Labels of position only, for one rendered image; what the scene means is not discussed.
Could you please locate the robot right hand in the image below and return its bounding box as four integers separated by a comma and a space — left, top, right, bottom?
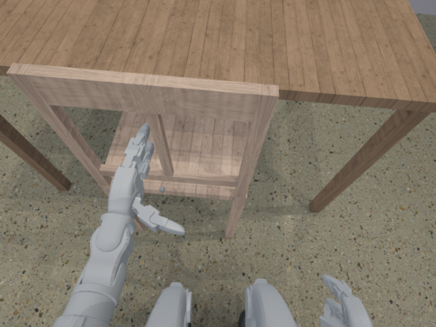
320, 275, 373, 327

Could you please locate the table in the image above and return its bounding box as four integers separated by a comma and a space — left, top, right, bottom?
0, 0, 436, 213

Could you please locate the chair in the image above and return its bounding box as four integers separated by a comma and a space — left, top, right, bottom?
6, 63, 279, 238

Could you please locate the right robot shin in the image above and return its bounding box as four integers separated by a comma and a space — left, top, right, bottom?
245, 279, 268, 327

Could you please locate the robot left hand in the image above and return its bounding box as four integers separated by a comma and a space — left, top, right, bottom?
107, 123, 185, 235

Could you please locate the right robot thigh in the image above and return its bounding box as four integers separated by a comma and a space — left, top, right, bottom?
245, 283, 298, 327

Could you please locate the left robot forearm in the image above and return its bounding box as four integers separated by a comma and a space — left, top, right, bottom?
53, 212, 136, 327

